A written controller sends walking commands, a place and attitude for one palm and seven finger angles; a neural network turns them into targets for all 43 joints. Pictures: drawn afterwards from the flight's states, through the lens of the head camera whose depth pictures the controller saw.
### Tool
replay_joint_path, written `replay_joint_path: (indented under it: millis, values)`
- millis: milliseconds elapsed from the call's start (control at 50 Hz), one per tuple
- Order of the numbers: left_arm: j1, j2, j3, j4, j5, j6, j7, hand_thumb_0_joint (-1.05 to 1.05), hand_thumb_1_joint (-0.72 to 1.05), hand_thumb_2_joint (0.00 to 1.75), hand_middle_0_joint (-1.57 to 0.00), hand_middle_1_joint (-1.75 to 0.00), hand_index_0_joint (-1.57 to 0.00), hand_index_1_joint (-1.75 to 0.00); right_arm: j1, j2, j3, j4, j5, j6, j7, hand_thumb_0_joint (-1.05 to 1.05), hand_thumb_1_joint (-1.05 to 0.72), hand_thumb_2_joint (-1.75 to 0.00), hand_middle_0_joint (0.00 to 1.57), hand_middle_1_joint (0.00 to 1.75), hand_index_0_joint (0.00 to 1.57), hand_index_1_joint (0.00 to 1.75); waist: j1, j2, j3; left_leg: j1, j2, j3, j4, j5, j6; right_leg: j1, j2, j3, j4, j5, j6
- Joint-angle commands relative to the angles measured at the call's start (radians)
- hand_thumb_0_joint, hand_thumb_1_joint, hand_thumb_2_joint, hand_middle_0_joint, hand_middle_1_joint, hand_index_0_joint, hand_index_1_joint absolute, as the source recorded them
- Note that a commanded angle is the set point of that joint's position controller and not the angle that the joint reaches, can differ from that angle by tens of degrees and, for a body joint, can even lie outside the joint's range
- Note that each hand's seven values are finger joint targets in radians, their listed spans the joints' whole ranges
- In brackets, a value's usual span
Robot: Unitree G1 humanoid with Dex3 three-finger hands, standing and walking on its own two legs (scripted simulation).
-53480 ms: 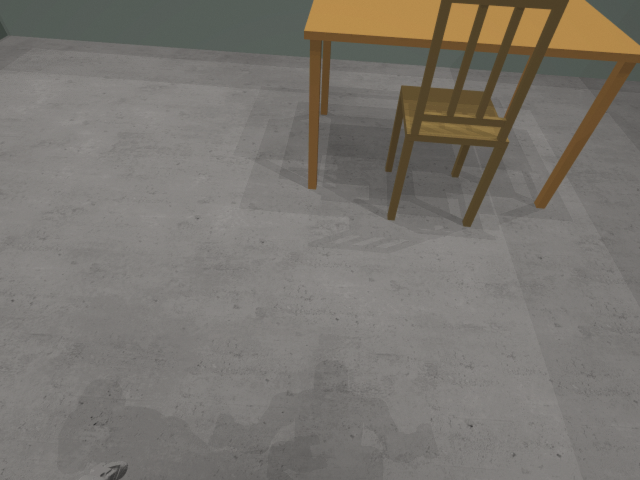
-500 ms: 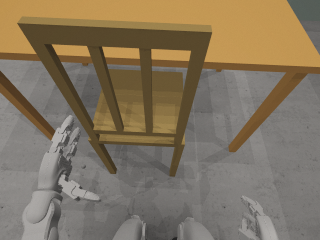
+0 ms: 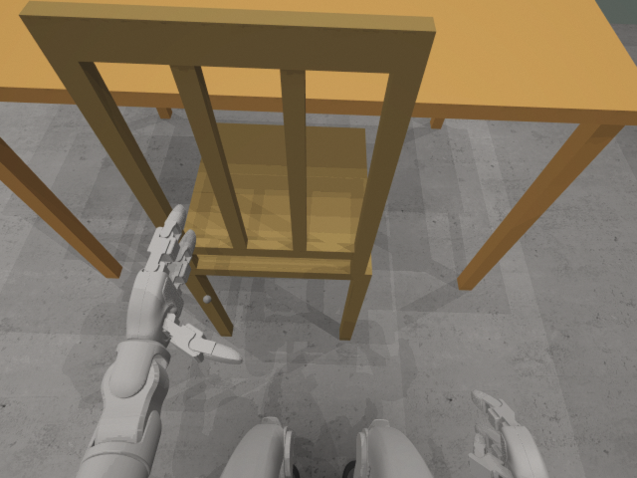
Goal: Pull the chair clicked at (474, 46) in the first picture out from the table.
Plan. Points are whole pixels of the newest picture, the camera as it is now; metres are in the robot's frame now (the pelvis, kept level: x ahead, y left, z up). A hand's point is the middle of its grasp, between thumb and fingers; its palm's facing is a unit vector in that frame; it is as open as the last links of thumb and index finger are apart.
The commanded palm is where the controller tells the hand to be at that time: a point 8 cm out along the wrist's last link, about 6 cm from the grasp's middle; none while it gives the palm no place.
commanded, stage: aim the fingers beside a spindle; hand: left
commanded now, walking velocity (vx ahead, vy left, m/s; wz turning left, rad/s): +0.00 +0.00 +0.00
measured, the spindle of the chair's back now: (220, 178) +0.48 +0.15 +0.05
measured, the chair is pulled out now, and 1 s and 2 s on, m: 0.00 0.00 0.00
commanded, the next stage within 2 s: none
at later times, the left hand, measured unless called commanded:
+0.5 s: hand (218, 285) +0.34 +0.14 +0.01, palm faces +0.01 -1.00 -0.03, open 16.9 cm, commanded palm +0.32 +0.19 +0.01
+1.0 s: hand (223, 302) +0.33 +0.13 +0.00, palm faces -0.01 -1.00 -0.02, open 16.9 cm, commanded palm +0.30 +0.19 +0.01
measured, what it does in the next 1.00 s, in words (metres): stands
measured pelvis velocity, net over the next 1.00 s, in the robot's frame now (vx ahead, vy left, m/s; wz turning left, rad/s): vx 0.00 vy -0.01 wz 0.00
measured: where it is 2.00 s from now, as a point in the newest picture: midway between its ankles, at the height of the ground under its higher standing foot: outside the picture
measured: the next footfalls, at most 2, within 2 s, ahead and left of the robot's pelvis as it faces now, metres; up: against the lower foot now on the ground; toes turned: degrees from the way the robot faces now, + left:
none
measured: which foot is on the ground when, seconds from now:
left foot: down 0.00-1.00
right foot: down 0.00-1.00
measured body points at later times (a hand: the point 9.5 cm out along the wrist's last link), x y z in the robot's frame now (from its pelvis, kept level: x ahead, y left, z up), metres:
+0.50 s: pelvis +0.00 +0.00 -0.01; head +0.11 +0.00 +0.43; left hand +0.34 +0.19 +0.02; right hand +0.14 -0.24 -0.12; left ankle +0.02 +0.07 -0.64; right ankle +0.02 -0.09 -0.64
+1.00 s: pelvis +0.00 -0.01 -0.01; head +0.10 -0.01 +0.43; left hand +0.32 +0.19 +0.00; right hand +0.16 -0.25 -0.12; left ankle +0.02 +0.07 -0.64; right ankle +0.02 -0.09 -0.64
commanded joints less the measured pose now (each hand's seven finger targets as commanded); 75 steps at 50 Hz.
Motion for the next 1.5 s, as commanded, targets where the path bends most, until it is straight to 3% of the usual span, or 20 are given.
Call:
replay_joint_path:
  millis: [0, 100, 220, 320, 400, 500, 600, 720, 800, 880, 920, 1020, 1060, 1100, 1160, 1200, 1300, 1360, 1420, 1480]
  values:
    - [-0.233, 0.096, 0.025, -0.218, 0.013, -0.088, 0.033, 0.0, -0.5, 0.3, -0.06, -0.08, -0.06, -0.08, 0.01, -0.14, -0.062, -0.12, -0.002, -0.034, -0.01, 0.0, -0.9, -0.9, 0.2, 0.3, 0.2, 0.3, -0.021, 0.016, -0.351, 0.24, 0.024, -0.122, -0.161, 0.315, -0.05, 0.167, -0.006, 0.081, -0.122, 0.23, 0.019]
    - [-0.25, 0.092, 0.023, -0.196, 0.027, -0.114, 0.062, 0.0, -0.5, 0.3, -0.06, -0.08, -0.06, -0.08, 0.016, -0.14, -0.064, -0.11, -0.006, -0.021, -0.005, 0.0, -0.9, -0.9, 0.2, 0.3, 0.2, 0.3, -0.022, 0.002, -0.379, 0.244, 0.028, -0.131, -0.147, 0.323, -0.053, 0.151, -0.005, 0.08, -0.106, 0.231, 0.019]
    - [-0.325, 0.042, -0.026, -0.075, 0.051, -0.092, 0.075, 0.0, -0.5, 0.3, -0.06, -0.08, -0.06, -0.08, 0.023, -0.146, -0.063, -0.096, -0.004, 0.006, 0.002, 0.0, -0.9, -0.9, 0.2, 0.3, 0.2, 0.3, -0.043, -0.018, -0.322, 0.191, 0.027, -0.14, -0.141, 0.254, -0.051, 0.093, -0.006, 0.074, -0.098, 0.173, 0.018]
    - [-0.259, 0.105, 0.05, -0.181, 0.037, -0.103, 0.1, 0.0, -0.5, 0.3, -0.06, -0.08, -0.06, -0.08, 0.03, -0.14, -0.068, -0.126, -0.007, 0.025, 0.009, 0.0, -0.9, -0.9, 0.2, 0.3, 0.2, 0.3, 0.008, 0.025, -0.464, 0.272, 0.025, -0.132, -0.141, 0.392, -0.064, 0.177, -0.006, 0.081, -0.082, 0.287, 0.015]
    - [-0.238, 0.108, 0.054, -0.206, 0.038, -0.117, 0.112, 0.0, -0.5, 0.3, -0.06, -0.08, -0.06, -0.08, 0.027, -0.127, -0.064, -0.129, -0.007, 0.033, 0.008, 0.0, -0.9, -0.9, 0.2, 0.3, 0.2, 0.3, 0.001, -0.016, -0.441, 0.231, 0.023, -0.119, -0.138, 0.388, -0.051, 0.221, -0.002, 0.091, -0.089, 0.315, 0.02]
    - [-0.186, 0.041, -0.016, -0.118, 0.033, -0.099, 0.074, 0.0, -0.5, 0.3, -0.06, -0.08, -0.06, -0.08, 0.022, -0.132, -0.064, -0.118, 0.003, 0.037, 0.008, 0.0, -0.9, -0.9, 0.2, 0.3, 0.2, 0.3, -0.034, -0.06, -0.331, 0.176, 0.023, -0.111, -0.135, 0.314, -0.041, 0.183, -0.001, 0.09, -0.117, 0.27, 0.022]
    - [-0.235, 0.032, -0.043, -0.14, 0.022, -0.101, 0.043, 0.0, -0.5, 0.3, -0.06, -0.08, -0.06, -0.08, 0.017, -0.137, -0.066, -0.121, 0.006, 0.032, 0.001, 0.0, -0.9, -0.9, 0.2, 0.3, 0.2, 0.3, -0.039, -0.025, -0.327, 0.178, 0.021, -0.113, -0.127, 0.284, -0.041, 0.15, -0.006, 0.091, -0.113, 0.236, 0.019]
    - [-0.278, 0.138, 0.053, -0.295, 0.034, -0.151, 0.093, 0.0, -0.5, 0.3, -0.06, -0.08, -0.06, -0.08, 0.019, -0.128, -0.066, -0.119, -0.01, 0.024, -0.001, 0.0, -0.9, -0.9, 0.2, 0.3, 0.2, 0.3, -0.001, 0.075, -0.455, 0.279, 0.023, -0.124, -0.123, 0.396, -0.057, 0.176, -0.006, 0.093, -0.081, 0.293, 0.015]
    - [-0.141, 0.088, 0.034, -0.182, 0.035, -0.115, 0.099, 0.0, -0.5, 0.3, -0.06, -0.08, -0.06, -0.08, 0.016, -0.123, -0.064, -0.124, -0.005, 0.033, 0.008, 0.0, -0.9, -0.9, 0.2, 0.3, 0.2, 0.3, -0.005, -0.017, -0.39, 0.207, 0.02, -0.11, -0.13, 0.368, -0.048, 0.211, -0.001, 0.092, -0.099, 0.304, 0.02]
    - [-0.138, 0.031, -0.03, -0.087, 0.031, -0.068, 0.058, 0.0, -0.5, 0.3, -0.06, -0.08, -0.06, -0.08, 0.005, -0.134, -0.06, -0.132, 0.008, 0.044, 0.008, 0.0, -0.9, -0.9, 0.2, 0.3, 0.2, 0.3, -0.028, -0.081, -0.295, 0.112, 0.012, -0.098, -0.129, 0.236, -0.038, 0.192, -0.003, 0.102, -0.129, 0.217, 0.023]
    - [-0.17, 0.024, -0.043, -0.108, 0.022, -0.07, 0.043, 0.0, -0.5, 0.3, -0.06, -0.08, -0.06, -0.08, 0.002, -0.136, -0.061, -0.138, 0.01, 0.041, 0.005, 0.0, -0.9, -0.9, 0.2, 0.3, 0.2, 0.3, -0.034, -0.076, -0.306, 0.118, 0.011, -0.098, -0.125, 0.232, -0.034, 0.186, -0.006, 0.104, -0.133, 0.212, 0.023]
    - [-0.278, 0.135, 0.04, -0.318, 0.015, -0.144, 0.074, 0.0, -0.5, 0.3, -0.06, -0.08, -0.06, -0.08, 0.002, -0.127, -0.061, -0.139, -0.004, 0.024, -0.008, 0.0, -0.9, -0.9, 0.2, 0.3, 0.2, 0.3, -0.007, 0.036, -0.431, 0.199, 0.013, -0.103, -0.118, 0.3, -0.039, 0.218, -0.006, 0.119, -0.112, 0.244, 0.02]
    - [-0.274, 0.14, 0.051, -0.329, 0.024, -0.164, 0.097, 0.0, -0.5, 0.3, -0.06, -0.08, -0.06, -0.08, 0.003, -0.119, -0.058, -0.124, -0.009, 0.017, -0.007, 0.0, -0.9, -0.9, 0.2, 0.3, 0.2, 0.3, -0.01, 0.055, -0.433, 0.22, 0.017, -0.105, -0.115, 0.325, -0.041, 0.207, -0.005, 0.115, -0.104, 0.257, 0.02]
    - [-0.257, 0.157, 0.075, -0.262, 0.03, -0.157, 0.107, 0.0, -0.5, 0.3, -0.06, -0.08, -0.06, -0.08, 0.006, -0.123, -0.057, -0.111, -0.011, 0.018, -0.007, 0.0, -0.9, -0.9, 0.2, 0.3, 0.2, 0.3, -0.019, 0.014, -0.398, 0.172, 0.017, -0.103, -0.108, 0.297, -0.038, 0.206, -0.002, 0.117, -0.109, 0.238, 0.023]
    - [-0.201, 0.103, 0.043, -0.103, 0.028, -0.11, 0.078, 0.0, -0.5, 0.3, -0.06, -0.08, -0.06, -0.08, 0.002, -0.129, -0.054, -0.102, -0.004, 0.024, -0.004, 0.0, -0.9, -0.9, 0.2, 0.3, 0.2, 0.3, -0.034, -0.043, -0.311, 0.092, 0.013, -0.094, -0.11, 0.221, -0.037, 0.192, -0.003, 0.12, -0.127, 0.191, 0.026]
    - [-0.143, 0.086, 0.037, -0.026, 0.017, -0.074, 0.045, 0.0, -0.5, 0.3, -0.06, -0.08, -0.06, -0.08, 0.006, -0.137, -0.054, -0.112, 0.006, 0.027, -0.003, 0.0, -0.9, -0.9, 0.2, 0.3, 0.2, 0.3, -0.023, -0.064, -0.293, 0.06, 0.007, -0.089, -0.115, 0.201, -0.036, 0.211, -0.004, 0.129, -0.142, 0.175, 0.022]
    - [-0.192, 0.068, -0.004, -0.177, -0.019, -0.074, 0.0, 0.0, -0.5, 0.3, -0.06, -0.08, -0.06, -0.08, 0.005, -0.136, -0.059, -0.144, 0.012, 0.021, -0.007, 0.0, -0.9, -0.9, 0.2, 0.3, 0.2, 0.3, -0.021, -0.011, -0.39, 0.144, 0.012, -0.091, -0.121, 0.288, -0.035, 0.247, -0.008, 0.118, -0.127, 0.27, 0.022]
    - [-0.198, 0.129, 0.043, -0.345, -0.02, -0.133, 0.038, 0.0, -0.5, 0.3, -0.06, -0.08, -0.06, -0.08, 0.012, -0.128, -0.064, -0.14, 0.002, 0.005, -0.011, 0.0, -0.9, -0.9, 0.2, 0.3, 0.2, 0.3, -0.004, 0.042, -0.472, 0.243, 0.019, -0.099, -0.125, 0.379, -0.04, 0.263, -0.007, 0.115, -0.118, 0.326, 0.023]
    - [-0.214, 0.147, 0.061, -0.313, 0.009, -0.155, 0.088, 0.0, -0.5, 0.3, -0.06, -0.08, -0.06, -0.08, 0.015, -0.126, -0.06, -0.112, -0.008, 0.004, -0.008, 0.0, -0.9, -0.9, 0.2, 0.3, 0.2, 0.3, -0.025, 0.029, -0.391, 0.221, 0.024, -0.112, -0.124, 0.356, -0.044, 0.194, -0.001, 0.1, -0.108, 0.279, 0.024]
    - [-0.222, 0.093, 0.023, -0.142, 0.039, -0.132, 0.094, 0.0, -0.5, 0.3, -0.06, -0.08, -0.06, -0.08, 0.008, -0.133, -0.056, -0.093, -0.008, 0.011, -0.003, 0.0, -0.9, -0.9, 0.2, 0.3, 0.2, 0.3, -0.049, -0.017, -0.273, 0.125, 0.021, -0.116, -0.117, 0.23, -0.042, 0.123, -0.002, 0.094, -0.112, 0.173, 0.024]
